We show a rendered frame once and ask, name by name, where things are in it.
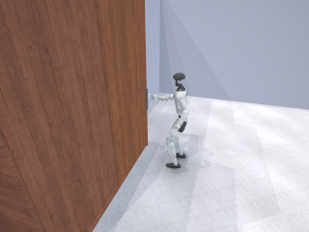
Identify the handle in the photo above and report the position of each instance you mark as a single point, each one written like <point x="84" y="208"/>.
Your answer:
<point x="146" y="92"/>

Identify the wardrobe door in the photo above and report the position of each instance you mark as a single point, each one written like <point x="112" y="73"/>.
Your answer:
<point x="121" y="34"/>
<point x="54" y="119"/>

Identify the robot right forearm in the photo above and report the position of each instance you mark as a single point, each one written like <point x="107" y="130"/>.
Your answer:
<point x="163" y="98"/>

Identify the robot left hand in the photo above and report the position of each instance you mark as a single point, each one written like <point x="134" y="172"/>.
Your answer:
<point x="173" y="133"/>

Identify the right robot thigh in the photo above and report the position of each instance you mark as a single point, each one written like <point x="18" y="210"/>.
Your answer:
<point x="176" y="121"/>

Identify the robot right foot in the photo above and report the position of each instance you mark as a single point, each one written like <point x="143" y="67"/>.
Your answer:
<point x="183" y="156"/>

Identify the robot right hand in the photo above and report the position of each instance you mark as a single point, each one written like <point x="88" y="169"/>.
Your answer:
<point x="153" y="97"/>

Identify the right robot upper arm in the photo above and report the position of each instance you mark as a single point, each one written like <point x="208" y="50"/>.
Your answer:
<point x="172" y="96"/>

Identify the robot left forearm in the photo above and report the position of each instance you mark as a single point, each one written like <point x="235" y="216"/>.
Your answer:
<point x="181" y="120"/>

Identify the left robot upper arm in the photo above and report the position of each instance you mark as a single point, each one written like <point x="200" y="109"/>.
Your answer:
<point x="180" y="98"/>

